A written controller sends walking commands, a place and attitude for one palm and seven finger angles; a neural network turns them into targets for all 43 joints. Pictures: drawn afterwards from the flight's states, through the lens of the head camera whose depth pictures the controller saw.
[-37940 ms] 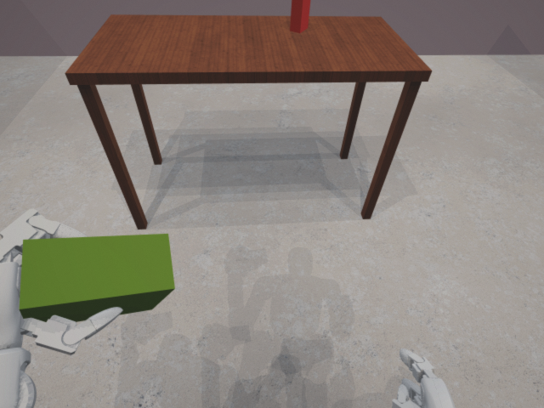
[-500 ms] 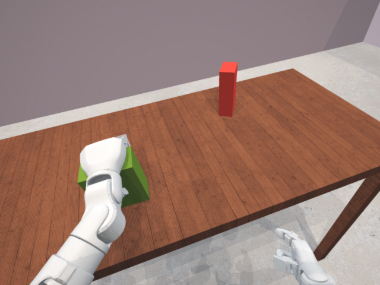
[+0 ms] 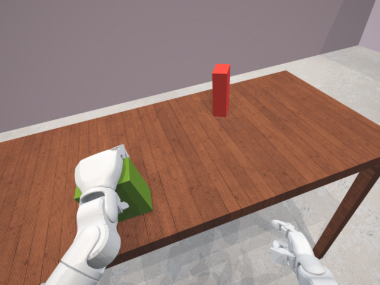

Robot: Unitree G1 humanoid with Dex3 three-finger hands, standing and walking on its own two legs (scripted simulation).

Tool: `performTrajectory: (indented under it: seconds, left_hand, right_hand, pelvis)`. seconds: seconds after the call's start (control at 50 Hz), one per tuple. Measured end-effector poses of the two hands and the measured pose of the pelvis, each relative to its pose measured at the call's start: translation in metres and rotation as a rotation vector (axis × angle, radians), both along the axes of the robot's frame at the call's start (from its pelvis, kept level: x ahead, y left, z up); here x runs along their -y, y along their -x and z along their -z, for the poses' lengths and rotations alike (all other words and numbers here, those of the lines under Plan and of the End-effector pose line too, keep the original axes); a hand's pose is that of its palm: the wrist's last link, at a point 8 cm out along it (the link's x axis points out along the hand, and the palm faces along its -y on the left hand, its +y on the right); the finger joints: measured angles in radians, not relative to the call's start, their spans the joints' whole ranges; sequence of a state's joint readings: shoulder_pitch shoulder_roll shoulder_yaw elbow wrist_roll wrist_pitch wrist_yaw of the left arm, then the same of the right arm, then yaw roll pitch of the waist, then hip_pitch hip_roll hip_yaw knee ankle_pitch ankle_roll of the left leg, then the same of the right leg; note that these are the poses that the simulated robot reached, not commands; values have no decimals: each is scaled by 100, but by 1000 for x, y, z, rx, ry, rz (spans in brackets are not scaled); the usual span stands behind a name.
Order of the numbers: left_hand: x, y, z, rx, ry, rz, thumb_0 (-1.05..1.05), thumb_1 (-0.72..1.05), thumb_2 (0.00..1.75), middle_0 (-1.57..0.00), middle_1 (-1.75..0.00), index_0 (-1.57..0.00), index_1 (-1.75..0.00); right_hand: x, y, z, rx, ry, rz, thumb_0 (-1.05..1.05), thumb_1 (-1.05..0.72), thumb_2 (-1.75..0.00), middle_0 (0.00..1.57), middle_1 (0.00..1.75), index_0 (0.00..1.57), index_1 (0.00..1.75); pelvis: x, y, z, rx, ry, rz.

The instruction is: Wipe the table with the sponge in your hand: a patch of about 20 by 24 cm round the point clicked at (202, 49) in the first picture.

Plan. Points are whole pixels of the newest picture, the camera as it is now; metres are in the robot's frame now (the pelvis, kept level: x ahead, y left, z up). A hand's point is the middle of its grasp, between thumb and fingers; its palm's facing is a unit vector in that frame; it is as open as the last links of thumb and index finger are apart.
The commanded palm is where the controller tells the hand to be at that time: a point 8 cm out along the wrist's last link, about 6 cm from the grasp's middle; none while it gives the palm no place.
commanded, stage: slide across to the third lane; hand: left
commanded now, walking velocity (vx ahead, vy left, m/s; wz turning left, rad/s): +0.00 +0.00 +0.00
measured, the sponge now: (121, 198) +0.28 +0.21 +0.05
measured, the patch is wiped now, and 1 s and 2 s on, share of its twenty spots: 0.85 0.90 1.00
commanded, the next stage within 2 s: wipe forward along the third lane in 0.58 s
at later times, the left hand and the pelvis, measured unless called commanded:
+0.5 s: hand (146, 177) +0.30 +0.14 +0.11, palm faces +0.11 -0.18 -0.98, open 10.3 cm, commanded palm +0.26 +0.13 +0.16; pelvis -0.01 -0.02 +0.00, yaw +0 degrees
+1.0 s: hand (156, 167) +0.33 +0.13 +0.11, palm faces +0.08 -0.13 -0.99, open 10.2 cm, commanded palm +0.30 +0.14 +0.15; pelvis -0.02 -0.03 +0.00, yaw +0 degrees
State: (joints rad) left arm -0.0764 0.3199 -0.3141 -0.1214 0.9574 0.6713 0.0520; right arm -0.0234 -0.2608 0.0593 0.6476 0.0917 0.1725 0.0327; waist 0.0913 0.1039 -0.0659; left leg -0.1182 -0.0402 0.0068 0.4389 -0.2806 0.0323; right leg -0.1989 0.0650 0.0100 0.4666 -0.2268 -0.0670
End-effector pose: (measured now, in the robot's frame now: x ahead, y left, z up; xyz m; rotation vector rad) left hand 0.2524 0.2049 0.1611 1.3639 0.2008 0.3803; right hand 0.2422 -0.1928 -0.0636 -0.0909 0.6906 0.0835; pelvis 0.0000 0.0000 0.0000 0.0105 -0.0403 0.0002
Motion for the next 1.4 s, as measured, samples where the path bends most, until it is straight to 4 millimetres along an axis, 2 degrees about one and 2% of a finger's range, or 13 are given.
performTrajectory:
  seconds: [0.18,0.42,0.74,0.92,1.2,1.4]
  left_hand:
    - [15,-4,-1,-31,-24,21,-1,-49,104,-67,-135,-69,-134]
    - [55,-17,-3,-26,-3,113,-2,-50,104,-69,-133,-71,-132]
    - [84,-26,-1,-17,-5,149,-2,-50,104,-70,-133,-72,-132]
    - [81,-46,-1,-38,-21,104,-2,-51,104,-70,-132,-73,-131]
    - [73,-83,4,-123,-105,8,-2,-51,104,-71,-132,-73,-130]
    - [62,-94,4,-130,-88,11,-2,-51,104,-71,-132,-73,-130]
  right_hand:
    - [6,1,-2,24,12,5,1,-91,-90,20,30,20,30]
    - [9,8,1,20,-13,2,1,-91,-90,20,30,20,30]
    - [30,18,5,-6,-4,31,1,-91,-90,20,30,20,30]
    - [42,30,7,-33,19,73,1,-91,-90,20,30,20,30]
    - [67,58,26,-126,55,152,1,-91,-90,20,30,20,30]
    - [71,67,32,-157,78,167,1,-91,-90,20,30,20,30]
  pelvis:
    - [7,8,0,8,-4,-10]
    - [14,9,-1,13,-9,-8]
    - [24,13,0,12,-12,-7]
    - [29,17,-1,-6,-15,1]
    - [31,15,-1,-49,-16,7]
    - [31,11,-1,-68,-14,9]
